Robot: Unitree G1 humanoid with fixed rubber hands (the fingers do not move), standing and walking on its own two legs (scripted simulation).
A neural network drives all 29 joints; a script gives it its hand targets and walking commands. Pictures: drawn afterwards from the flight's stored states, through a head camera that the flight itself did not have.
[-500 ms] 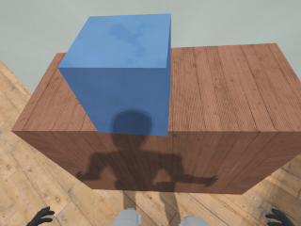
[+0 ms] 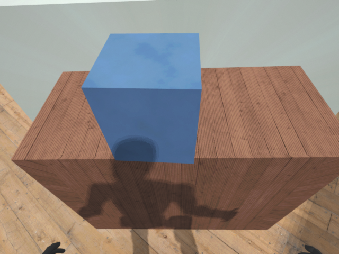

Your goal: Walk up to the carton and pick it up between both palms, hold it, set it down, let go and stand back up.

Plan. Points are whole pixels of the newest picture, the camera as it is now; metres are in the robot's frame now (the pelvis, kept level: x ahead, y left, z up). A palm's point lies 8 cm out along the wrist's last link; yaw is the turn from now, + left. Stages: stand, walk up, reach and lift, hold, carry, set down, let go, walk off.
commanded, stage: walk up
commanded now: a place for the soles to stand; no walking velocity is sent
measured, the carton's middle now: (154, 101) +0.43 +0.06 +0.12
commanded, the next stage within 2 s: none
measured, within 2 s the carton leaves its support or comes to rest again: neither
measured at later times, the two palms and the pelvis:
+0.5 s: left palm out of the picture +0.13 +0.33 -0.07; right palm out of the picture +0.10 -0.31 -0.09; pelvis +0.01 +0.02 +0.02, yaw -1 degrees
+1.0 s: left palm out of the picture +0.08 +0.39 -0.08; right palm out of the picture +0.14 -0.28 -0.09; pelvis +0.01 +0.04 +0.01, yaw -1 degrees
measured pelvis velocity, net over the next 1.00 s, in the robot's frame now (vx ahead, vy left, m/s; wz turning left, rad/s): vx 0.01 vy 0.04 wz -0.02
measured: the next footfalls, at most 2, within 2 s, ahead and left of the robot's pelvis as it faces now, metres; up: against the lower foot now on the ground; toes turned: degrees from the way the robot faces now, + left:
right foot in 1.72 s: +0.06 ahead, -0.05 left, +0.00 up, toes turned +1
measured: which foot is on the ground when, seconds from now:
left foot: down 0.00-1.00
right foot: down 0.00-1.00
